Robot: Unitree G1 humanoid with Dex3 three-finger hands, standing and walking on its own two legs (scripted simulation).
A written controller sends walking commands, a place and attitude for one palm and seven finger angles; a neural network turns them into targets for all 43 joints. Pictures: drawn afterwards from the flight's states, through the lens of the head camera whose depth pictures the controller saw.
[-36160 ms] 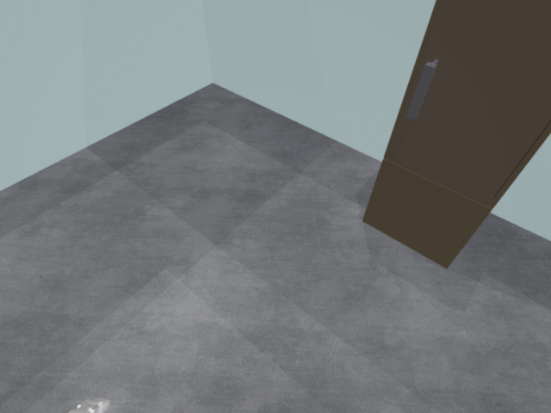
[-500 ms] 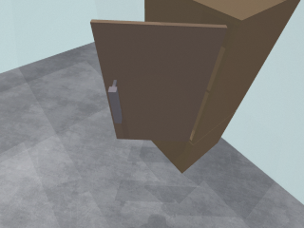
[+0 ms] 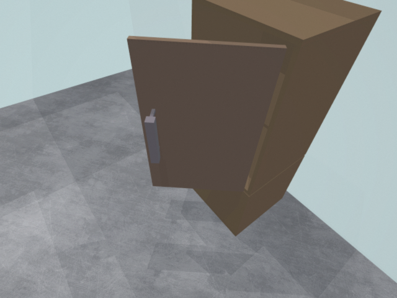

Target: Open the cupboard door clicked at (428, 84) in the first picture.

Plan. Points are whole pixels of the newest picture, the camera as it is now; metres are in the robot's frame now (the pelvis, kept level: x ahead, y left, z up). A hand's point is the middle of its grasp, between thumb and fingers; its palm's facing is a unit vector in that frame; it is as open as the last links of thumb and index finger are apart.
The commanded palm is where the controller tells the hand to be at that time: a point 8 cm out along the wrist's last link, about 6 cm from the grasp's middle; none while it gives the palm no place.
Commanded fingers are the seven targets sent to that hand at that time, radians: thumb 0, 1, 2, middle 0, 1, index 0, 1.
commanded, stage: raise the hand with hooked fingers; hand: left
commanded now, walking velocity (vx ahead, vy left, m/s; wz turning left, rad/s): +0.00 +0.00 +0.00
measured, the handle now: (154, 136) +0.57 +0.17 -0.04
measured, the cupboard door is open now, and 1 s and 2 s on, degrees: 49 49 49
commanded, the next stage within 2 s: none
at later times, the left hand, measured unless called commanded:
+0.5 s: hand (105, 291) +0.15 +0.20 -0.07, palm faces +0.11 -0.99 -0.04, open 9.1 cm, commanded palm +0.14 +0.25 -0.05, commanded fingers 0.00 0.27 0.63 -0.25 -0.70 -0.25 -0.70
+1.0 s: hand (93, 251) +0.22 +0.24 -0.05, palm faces +0.02 -1.00 -0.06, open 12.2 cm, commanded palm +0.20 +0.29 -0.04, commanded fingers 0.00 -0.31 0.38 -0.29 -1.08 -0.29 -1.08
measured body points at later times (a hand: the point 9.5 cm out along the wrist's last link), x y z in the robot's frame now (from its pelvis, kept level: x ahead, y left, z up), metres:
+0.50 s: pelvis -0.02 -0.02 -0.11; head +0.04 +0.00 +0.34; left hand +0.14 +0.25 -0.07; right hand +0.23 -0.24 -0.14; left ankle +0.00 +0.12 -0.74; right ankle +0.03 -0.13 -0.74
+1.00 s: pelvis +0.00 +0.00 -0.09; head +0.08 +0.02 +0.35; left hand +0.21 +0.29 -0.04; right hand +0.19 -0.25 -0.17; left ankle +0.00 +0.12 -0.74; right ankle +0.03 -0.13 -0.74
